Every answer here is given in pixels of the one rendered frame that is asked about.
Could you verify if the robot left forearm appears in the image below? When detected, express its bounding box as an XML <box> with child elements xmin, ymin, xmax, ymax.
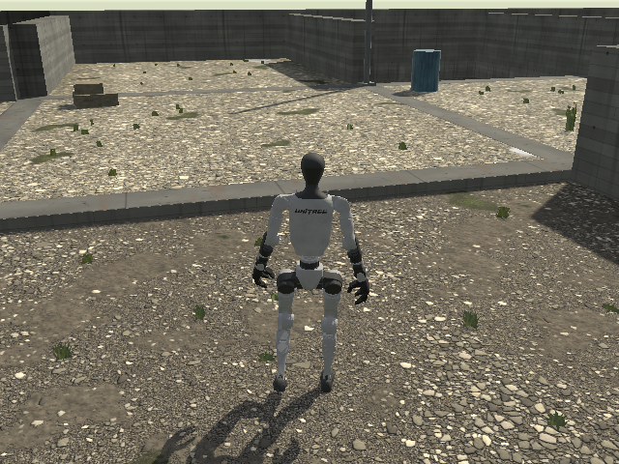
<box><xmin>254</xmin><ymin>231</ymin><xmax>274</xmax><ymax>271</ymax></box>

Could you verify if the right robot upper arm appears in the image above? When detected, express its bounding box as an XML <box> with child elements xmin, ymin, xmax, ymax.
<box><xmin>332</xmin><ymin>195</ymin><xmax>357</xmax><ymax>250</ymax></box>

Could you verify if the robot right foot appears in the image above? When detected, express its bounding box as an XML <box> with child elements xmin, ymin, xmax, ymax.
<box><xmin>320</xmin><ymin>368</ymin><xmax>335</xmax><ymax>392</ymax></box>

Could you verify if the robot left hand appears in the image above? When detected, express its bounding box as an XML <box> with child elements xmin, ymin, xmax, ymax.
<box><xmin>252</xmin><ymin>267</ymin><xmax>275</xmax><ymax>288</ymax></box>

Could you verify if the left robot thigh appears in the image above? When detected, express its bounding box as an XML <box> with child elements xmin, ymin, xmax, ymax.
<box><xmin>277</xmin><ymin>269</ymin><xmax>296</xmax><ymax>330</ymax></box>

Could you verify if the robot right forearm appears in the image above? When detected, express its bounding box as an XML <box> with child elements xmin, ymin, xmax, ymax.
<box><xmin>347</xmin><ymin>236</ymin><xmax>368</xmax><ymax>282</ymax></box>

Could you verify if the left robot upper arm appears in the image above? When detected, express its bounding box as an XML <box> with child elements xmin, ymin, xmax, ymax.
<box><xmin>264</xmin><ymin>194</ymin><xmax>292</xmax><ymax>247</ymax></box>

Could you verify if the robot right hand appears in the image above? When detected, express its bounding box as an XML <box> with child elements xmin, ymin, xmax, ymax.
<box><xmin>347</xmin><ymin>279</ymin><xmax>369</xmax><ymax>305</ymax></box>

